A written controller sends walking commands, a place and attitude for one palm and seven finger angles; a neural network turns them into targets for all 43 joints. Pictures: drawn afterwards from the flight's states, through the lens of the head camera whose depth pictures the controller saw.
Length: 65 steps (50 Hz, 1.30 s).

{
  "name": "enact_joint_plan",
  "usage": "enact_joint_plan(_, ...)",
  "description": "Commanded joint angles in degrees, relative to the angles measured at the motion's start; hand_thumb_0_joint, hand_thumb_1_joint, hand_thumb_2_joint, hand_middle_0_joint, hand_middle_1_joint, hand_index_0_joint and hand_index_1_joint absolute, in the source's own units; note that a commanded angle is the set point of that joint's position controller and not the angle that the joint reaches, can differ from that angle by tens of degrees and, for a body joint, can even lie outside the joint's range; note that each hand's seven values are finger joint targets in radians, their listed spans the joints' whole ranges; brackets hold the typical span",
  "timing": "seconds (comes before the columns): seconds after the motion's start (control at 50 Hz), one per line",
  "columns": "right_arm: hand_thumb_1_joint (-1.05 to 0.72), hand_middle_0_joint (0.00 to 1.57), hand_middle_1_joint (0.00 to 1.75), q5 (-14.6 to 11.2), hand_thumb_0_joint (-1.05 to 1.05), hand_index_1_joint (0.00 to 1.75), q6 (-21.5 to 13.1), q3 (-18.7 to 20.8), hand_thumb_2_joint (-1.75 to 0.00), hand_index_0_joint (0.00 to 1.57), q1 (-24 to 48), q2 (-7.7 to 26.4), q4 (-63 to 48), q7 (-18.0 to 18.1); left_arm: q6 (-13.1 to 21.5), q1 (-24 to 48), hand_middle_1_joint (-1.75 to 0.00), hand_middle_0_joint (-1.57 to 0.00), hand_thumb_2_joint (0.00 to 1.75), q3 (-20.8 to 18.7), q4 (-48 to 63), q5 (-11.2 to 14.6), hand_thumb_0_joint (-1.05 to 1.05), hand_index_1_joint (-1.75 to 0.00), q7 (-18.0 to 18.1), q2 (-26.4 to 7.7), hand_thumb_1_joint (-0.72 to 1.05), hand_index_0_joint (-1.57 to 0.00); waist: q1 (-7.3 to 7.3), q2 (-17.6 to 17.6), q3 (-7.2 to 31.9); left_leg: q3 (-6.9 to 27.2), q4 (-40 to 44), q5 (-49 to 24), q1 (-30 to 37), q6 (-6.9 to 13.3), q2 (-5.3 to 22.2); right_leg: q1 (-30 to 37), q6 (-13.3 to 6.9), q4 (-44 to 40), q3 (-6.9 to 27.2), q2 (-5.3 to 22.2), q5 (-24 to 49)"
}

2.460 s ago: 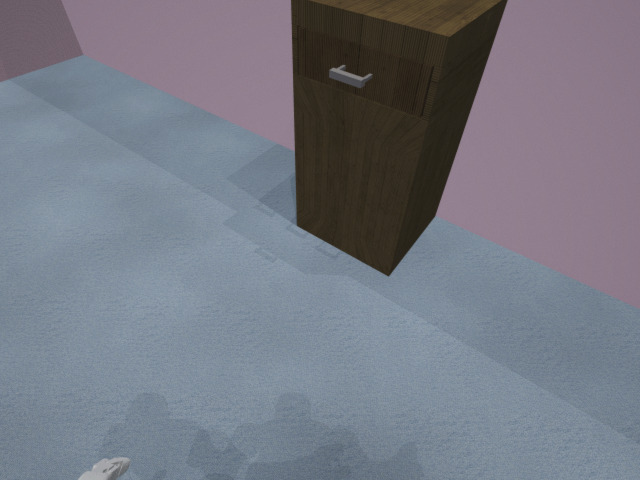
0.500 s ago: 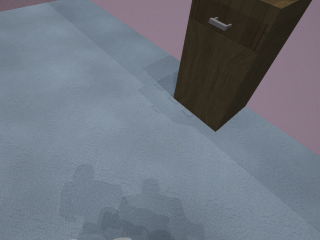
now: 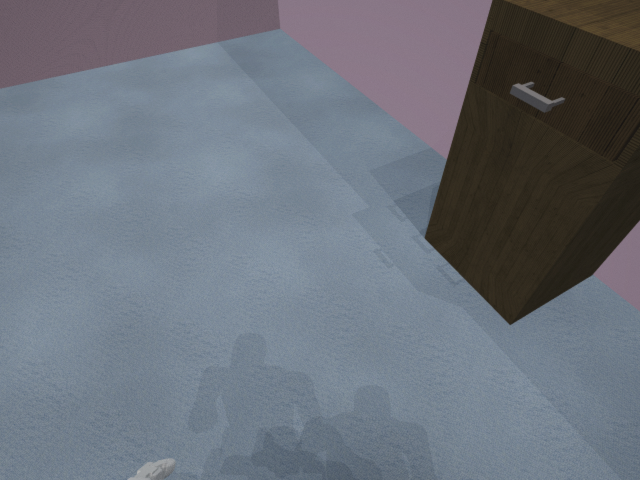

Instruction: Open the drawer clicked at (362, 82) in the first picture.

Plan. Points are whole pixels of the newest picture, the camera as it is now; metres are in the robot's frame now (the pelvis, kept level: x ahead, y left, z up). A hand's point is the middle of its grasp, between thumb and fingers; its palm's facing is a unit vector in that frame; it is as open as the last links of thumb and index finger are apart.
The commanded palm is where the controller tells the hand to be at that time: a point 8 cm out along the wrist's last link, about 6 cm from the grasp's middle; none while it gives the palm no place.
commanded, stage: walk to a spot facing it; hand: left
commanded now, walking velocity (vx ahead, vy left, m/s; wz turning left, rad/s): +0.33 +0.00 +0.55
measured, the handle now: (537, 95) +0.94 -0.52 +0.01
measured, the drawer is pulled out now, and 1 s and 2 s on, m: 0.00 0.00 0.00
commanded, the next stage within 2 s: turn to face it in 0.68 s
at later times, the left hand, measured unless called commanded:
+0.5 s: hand out of the picture +0.00 +0.15 -0.17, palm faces +0.41 -0.89 -0.18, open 7.4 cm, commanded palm none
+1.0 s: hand (148, 326) +0.42 +0.33 -0.17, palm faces +0.35 -0.92 -0.15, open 7.4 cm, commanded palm none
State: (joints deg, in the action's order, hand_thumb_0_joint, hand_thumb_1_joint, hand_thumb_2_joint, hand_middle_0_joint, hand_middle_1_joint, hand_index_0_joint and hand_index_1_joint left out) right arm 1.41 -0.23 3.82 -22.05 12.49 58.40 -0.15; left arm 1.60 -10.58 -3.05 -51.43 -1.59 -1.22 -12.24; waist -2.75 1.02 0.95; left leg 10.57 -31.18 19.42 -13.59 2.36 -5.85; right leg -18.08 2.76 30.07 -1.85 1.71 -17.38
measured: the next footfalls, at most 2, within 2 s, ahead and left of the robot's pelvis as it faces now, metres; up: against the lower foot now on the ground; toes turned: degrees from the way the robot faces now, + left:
left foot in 0.50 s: +0.29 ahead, +0.14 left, +0.00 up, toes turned +26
right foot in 1.06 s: +0.53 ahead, +0.11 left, +0.00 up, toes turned +13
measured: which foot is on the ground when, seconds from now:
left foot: down 0.00-0.00, up 0.02-0.48, down 0.50-1.00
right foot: down 0.00-0.50, up 0.52-1.00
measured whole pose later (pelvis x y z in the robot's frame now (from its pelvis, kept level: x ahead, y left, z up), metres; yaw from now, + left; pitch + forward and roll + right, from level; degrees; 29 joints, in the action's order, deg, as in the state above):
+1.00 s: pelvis +0.38 +0.14 +0.00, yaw +21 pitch -1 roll -1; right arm 1.4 -2.9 1.7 -22.3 8.6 62.8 2.7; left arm -0.7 -7.2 -2.2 -56.8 -1.4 0.2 -9.8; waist -1.8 -1.6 -3.6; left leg -5.7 -20.2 22.2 3.6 6.2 -5.4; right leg -27.9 0.2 43.7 -6.6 1.6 -10.4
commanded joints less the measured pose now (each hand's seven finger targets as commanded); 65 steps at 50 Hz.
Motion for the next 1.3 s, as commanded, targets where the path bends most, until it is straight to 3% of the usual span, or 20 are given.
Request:
enact_joint_plan(0.0, -0.90, 0.20, 0.30, 0.64, 0.00, 0.30, -2.13, 1.82, -0.90, 0.20, 7.70, 7.12, -8.45, -0.53, 1.54, -14.54, -0.30, -0.20, 0.90, -3.55, -0.04, 0.58, 0.00, -0.30, 2.09, -14.61, 0.90, -0.20, 7.73, -13.20, -2.12, -4.16, -32.05, 9.28, -33.27, -0.95, 4.87, 20.84, -8.00, -24.03, 33.75, 26.96, -28.44)
enact_joint_plan(0.08, -0.90, 0.20, 0.30, 0.77, 0.00, 0.30, -0.49, 1.56, -0.90, 0.20, 7.16, 4.30, -5.06, -2.33, 3.14, -7.99, -0.30, -0.20, 0.90, -0.79, -0.16, 0.43, 0.00, -0.30, 1.76, -5.32, 0.90, -0.20, 2.57, -8.48, -9.50, -7.93, -38.63, -6.19, -27.27, -2.47, 9.63, 7.23, -4.57, -22.93, 10.32, 17.12, -8.30)
enact_joint_plan(0.14, -0.90, 0.20, 0.30, 0.22, 0.00, 0.30, 0.29, 1.10, -0.90, 0.20, 8.09, 2.39, -5.00, -2.77, 3.75, -12.17, -0.30, -0.20, 0.90, -0.05, -2.16, 0.31, 0.00, -0.30, 1.86, -3.67, 0.90, -0.20, 2.33, -8.51, -9.16, -10.64, -39.04, -10.98, -28.50, -3.25, 9.08, 10.80, -3.54, -20.11, -0.78, 13.60, 11.25)
enact_joint_plan(0.36, -0.90, 0.20, 0.30, 0.22, 0.00, 0.30, -0.38, -1.37, -0.90, 0.20, 25.19, 0.81, -11.28, -3.80, 3.52, -21.40, -0.30, -0.20, 0.90, -0.29, -6.73, -0.18, 0.00, -0.30, 3.09, -6.08, 0.90, -0.20, 5.87, -7.95, -8.76, -19.97, -11.58, -8.99, -23.08, -0.42, 7.55, 22.35, -6.08, -14.25, -10.89, 16.22, 44.73)
enact_joint_plan(0.42, -0.90, 0.20, 0.30, 0.33, 0.00, 0.30, -1.34, -0.61, -0.90, 0.20, 15.06, 3.56, -8.63, -2.49, 3.34, -19.76, -0.30, -0.20, 0.90, -0.94, -6.88, -0.03, 0.00, -0.30, 2.87, -9.49, 0.90, -0.20, 1.19, -10.19, -1.02, -23.00, -6.86, -3.35, -8.10, 2.98, 2.83, 24.44, -5.52, 1.42, -13.47, 18.01, 64.29)
enact_joint_plan(0.44, -0.90, 0.20, 0.30, 0.58, 0.00, 0.30, -1.60, 0.13, -0.90, 0.20, 7.29, 6.10, -7.01, -2.04, 3.41, -18.28, -0.30, -0.20, 0.90, -1.14, -6.27, 0.33, 0.00, -0.30, 2.66, -10.22, 0.90, -0.20, -3.04, -8.07, 4.61, -21.45, -1.54, -6.12, 2.35, 4.20, 2.02, 21.46, -4.02, 13.55, -15.31, 16.92, 61.05)
enact_joint_plan(0.46, -0.90, 0.20, 0.30, 0.97, 0.00, 0.30, -1.73, 1.33, -0.90, 0.20, -0.99, 10.83, -5.20, -1.39, 3.56, -17.61, -0.30, -0.20, 0.90, -1.33, -5.07, 0.95, 0.00, -0.30, 2.01, -9.81, 0.90, -0.20, -6.91, -3.64, 12.45, -12.87, 1.35, -12.47, 20.61, 6.73, 8.76, 8.93, -2.25, 29.84, -14.54, 14.39, 42.05)
enact_joint_plan(0.48, -0.90, 0.20, 0.30, 0.91, 0.00, 0.30, -2.06, 3.15, -0.90, 0.20, -4.78, 17.51, -4.28, -0.64, 3.58, -17.95, -0.30, -0.20, 0.90, -0.68, -2.77, 1.88, 0.00, -0.30, 0.88, -6.04, 0.90, -0.20, -6.51, 10.10, 17.30, 15.26, 1.82, -30.82, 36.42, 14.97, 27.78, -14.86, 0.58, 49.27, -10.63, 3.42, -12.24)
enact_joint_plan(0.5, -0.90, 0.20, 0.30, -1.04, 0.00, 0.30, -1.74, 3.44, -0.90, 0.20, -5.08, 18.23, -3.74, -0.14, 2.89, -13.03, -0.30, -0.20, 0.90, -0.73, -0.82, 1.73, 0.00, -0.30, 1.26, -6.72, 0.90, -0.20, -6.12, 4.05, 18.61, 19.56, 7.26, -37.76, 37.22, 17.10, 30.95, -20.98, -0.22, 55.65, -2.00, 3.39, -13.19)
enact_joint_plan(0.56, -0.90, 0.20, 0.30, -0.73, 0.00, 0.30, -3.50, 1.02, -0.90, 0.20, 6.89, 9.38, -6.23, 0.99, 1.82, -10.35, -0.30, -0.20, 0.90, -1.17, -3.26, 0.57, 0.00, -0.30, 1.40, -3.87, 0.90, -0.20, 0.36, -3.32, 1.93, 2.02, 11.82, -35.59, 12.51, 5.35, 23.27, -17.57, 0.48, 50.61, 1.46, 9.20, -1.98)
enact_joint_plan(0.62, -0.90, 0.20, 0.30, -0.74, 0.00, 0.30, -4.77, -0.31, -0.90, 0.20, 8.48, 5.58, -4.45, 0.88, 0.10, -15.03, -0.30, -0.20, 0.90, -1.09, -5.36, -0.22, 0.00, -0.30, 1.17, -1.80, 0.90, -0.20, 4.43, 2.03, -1.29, -6.63, 15.12, -36.66, 3.07, 5.35, 17.63, -10.91, 0.94, 41.98, 0.60, 8.65, 0.83)
enact_joint_plan(0.76, -0.90, 0.20, 0.30, -1.03, 0.00, 0.30, -4.43, -0.33, -0.90, 0.20, 1.71, 3.95, -0.94, 1.54, -1.35, -5.30, -0.30, -0.20, 0.90, -0.85, -3.51, 0.02, 0.00, -0.30, 1.29, -1.98, 0.90, -0.20, 3.29, 3.18, -6.47, -5.20, 17.77, -42.23, 7.39, 1.63, 15.71, -18.02, 1.73, 32.05, -1.16, 6.50, 9.41)
enact_joint_plan(0.9, -0.90, 0.20, 0.30, 0.00, 0.00, 0.30, -3.83, -1.18, -0.90, 0.20, -4.18, 3.25, 2.42, 3.21, -1.61, 3.27, -0.30, -0.20, 0.90, 0.28, -2.49, 0.41, 0.00, -0.30, 1.44, -0.69, 0.90, -0.20, 1.05, 5.93, -6.82, -11.48, 11.27, -63.32, 17.74, -1.05, 16.74, -15.41, -2.17, 15.84, -4.09, 0.60, 7.64)
enact_joint_plan(0.98, -0.90, 0.20, 0.30, -0.57, 0.00, 0.30, -3.04, -0.12, -0.90, 0.20, -1.58, 6.61, 1.56, 3.67, -1.29, -3.88, -0.30, -0.20, 0.90, -0.48, -3.29, 0.18, 0.00, -0.30, 1.47, -2.51, 0.90, -0.20, 5.41, 5.41, -1.76, -13.35, -1.84, -76.69, 18.82, -0.05, 19.22, -2.83, -4.86, 7.53, -6.48, -3.57, 5.71)
enact_joint_plan(1.02, -0.90, 0.20, 0.30, -1.59, 0.00, 0.30, -2.72, 0.35, -0.90, 0.20, 1.54, 7.05, 0.19, 3.46, -0.61, -14.76, -0.30, -0.20, 0.90, -1.75, -6.16, -0.13, 0.00, -0.30, 1.55, -6.08, 0.90, -0.20, 10.77, 2.02, 0.97, -14.96, -19.84, -62.62, 8.47, -1.76, 16.53, 13.01, -7.45, -2.20, -3.08, -0.96, 16.76)
enact_joint_plan(1.04, -0.90, 0.20, 0.30, -2.20, 0.00, 0.30, -2.72, -0.05, -0.90, 0.20, 0.84, 3.68, -1.23, 3.09, 0.18, -19.03, -0.30, -0.20, 0.90, -2.69, -7.11, -0.32, 0.00, -0.30, 2.03, -10.42, 0.90, -0.20, 11.00, -10.26, 5.66, -17.62, -40.46, -18.28, -7.25, -3.93, 7.87, 25.33, -14.97, -3.16, 17.27, 14.53, 47.06)
enact_joint_plan(1.06, -0.90, 0.20, 0.30, -1.91, 0.00, 0.30, -2.62, -0.04, -0.90, 0.20, 0.41, 3.56, -2.11, 3.27, 0.04, -17.52, -0.30, -0.20, 0.90, -2.48, -6.41, 1.45, 0.00, -0.30, 2.13, -11.17, 0.90, -0.20, 8.08, -9.21, 7.48, -14.17, -50.15, 15.23, -14.30, -4.68, 3.17, 25.44, -21.51, -5.79, 27.94, 23.28, 64.81)
enact_joint_plan(1.08, -0.90, 0.20, 0.30, -1.55, 0.00, 0.30, -1.78, 0.02, -0.90, 0.20, 2.66, 2.91, -2.48, 3.37, -0.53, -12.84, -0.30, -0.20, 0.90, -2.52, -4.47, 1.66, 0.00, -0.30, 2.72, -9.77, 0.90, -0.20, 6.96, -5.05, 2.97, -7.71, -48.61, 12.34, -14.06, -3.65, 7.02, 18.38, -21.88, -8.86, 24.69, 22.01, 53.16)
enact_joint_plan(1.16, -0.90, 0.20, 0.30, -0.37, 0.00, 0.30, 1.18, -0.34, -0.90, 0.20, 3.93, 0.95, -2.31, 2.03, -0.39, -2.81, -0.30, -0.20, 0.90, -1.70, -1.47, 1.12, 0.00, -0.30, 3.16, -6.24, 0.90, -0.20, 1.09, -0.85, -2.15, -9.10, -39.94, 3.18, -11.94, -5.88, 10.95, 1.71, -14.66, -12.95, 14.51, 12.44, 34.45)
enact_joint_plan(1.28, -0.90, 0.20, 0.30, -0.29, 0.00, 0.30, 1.83, -0.05, -0.90, 0.20, 8.71, 1.52, -4.81, 1.67, -1.04, -5.70, -0.30, -0.20, 0.90, -2.74, -1.81, 0.57, 0.00, -0.30, 2.02, -8.09, 0.90, -0.20, 2.67, -7.81, -0.09, -11.23, -28.27, -0.52, -14.15, -7.76, 10.79, 3.10, -12.23, -11.16, 15.08, 7.55, 26.49)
